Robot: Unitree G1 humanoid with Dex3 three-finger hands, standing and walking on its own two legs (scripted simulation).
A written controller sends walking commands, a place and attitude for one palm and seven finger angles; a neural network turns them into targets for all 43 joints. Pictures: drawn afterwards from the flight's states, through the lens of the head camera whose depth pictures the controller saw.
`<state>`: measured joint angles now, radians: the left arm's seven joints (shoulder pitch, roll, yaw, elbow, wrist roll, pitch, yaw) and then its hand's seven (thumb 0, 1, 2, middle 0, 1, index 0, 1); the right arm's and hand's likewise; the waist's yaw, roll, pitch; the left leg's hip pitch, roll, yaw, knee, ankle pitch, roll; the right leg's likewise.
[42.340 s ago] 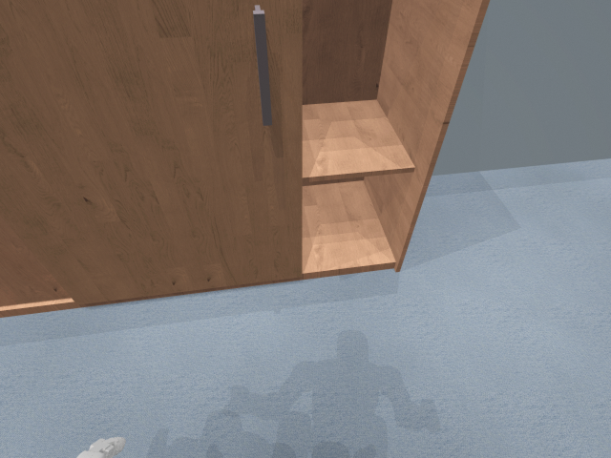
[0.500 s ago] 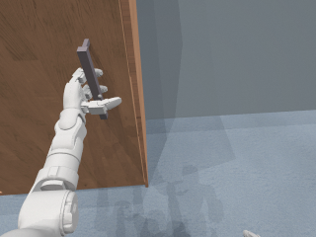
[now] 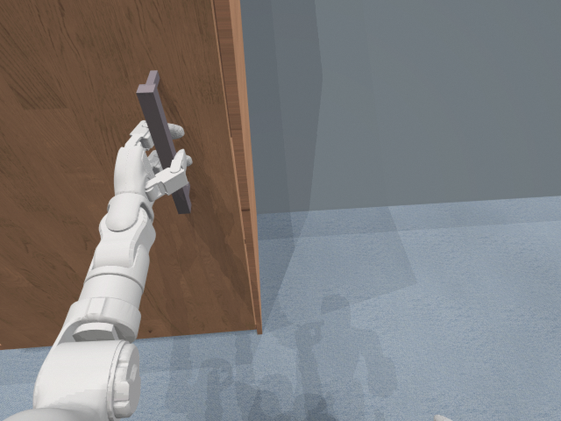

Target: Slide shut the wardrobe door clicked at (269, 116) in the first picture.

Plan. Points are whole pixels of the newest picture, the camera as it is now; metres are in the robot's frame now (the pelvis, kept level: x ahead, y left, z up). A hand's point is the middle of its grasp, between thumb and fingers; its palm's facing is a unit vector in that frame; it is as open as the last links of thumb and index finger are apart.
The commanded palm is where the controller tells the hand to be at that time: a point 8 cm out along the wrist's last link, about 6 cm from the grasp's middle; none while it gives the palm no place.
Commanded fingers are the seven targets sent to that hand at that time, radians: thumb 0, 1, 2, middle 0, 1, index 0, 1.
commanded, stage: grip the handle and tug to test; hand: left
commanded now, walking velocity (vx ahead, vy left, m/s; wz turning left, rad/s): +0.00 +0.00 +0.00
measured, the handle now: (170, 150) +0.49 +0.17 +0.13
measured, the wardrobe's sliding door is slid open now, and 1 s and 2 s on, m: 0.00 0.00 0.00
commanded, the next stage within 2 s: tug the door sideways, standing still in 0.56 s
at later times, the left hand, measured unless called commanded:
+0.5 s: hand (181, 172) +0.43 +0.14 +0.14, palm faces +0.10 -1.00 +0.00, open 5.8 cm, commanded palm +0.38 +0.20 +0.14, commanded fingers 0.00 0.90 0.90 -0.45 -1.40 -0.45 -1.40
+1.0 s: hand (183, 171) +0.43 +0.14 +0.14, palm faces +0.15 -0.99 +0.01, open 5.8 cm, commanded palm +0.40 +0.16 +0.14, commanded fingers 0.00 0.90 0.90 -0.45 -1.40 -0.45 -1.40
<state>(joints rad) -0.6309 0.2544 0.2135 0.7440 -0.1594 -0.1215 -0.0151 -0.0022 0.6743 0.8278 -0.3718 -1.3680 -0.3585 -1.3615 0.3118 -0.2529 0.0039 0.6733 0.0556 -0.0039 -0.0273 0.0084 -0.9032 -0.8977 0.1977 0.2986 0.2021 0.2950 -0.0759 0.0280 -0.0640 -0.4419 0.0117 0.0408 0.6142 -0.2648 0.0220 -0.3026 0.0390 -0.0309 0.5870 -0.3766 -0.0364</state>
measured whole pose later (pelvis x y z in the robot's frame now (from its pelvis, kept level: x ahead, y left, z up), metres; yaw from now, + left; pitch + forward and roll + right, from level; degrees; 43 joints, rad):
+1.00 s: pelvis +0.03 -0.01 +0.00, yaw +2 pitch +6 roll +0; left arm -0.50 0.17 0.13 0.46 -0.17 0.02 0.08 0.01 0.75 0.84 -0.31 -1.37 -0.32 -1.36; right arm 0.25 -0.25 -0.01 0.64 0.05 0.01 -0.02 0.01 -0.90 -0.90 0.20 0.30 0.20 0.29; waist -0.02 0.04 -0.07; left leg -0.40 -0.01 0.01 0.59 -0.29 0.01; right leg -0.25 0.03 -0.06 0.55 -0.41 -0.04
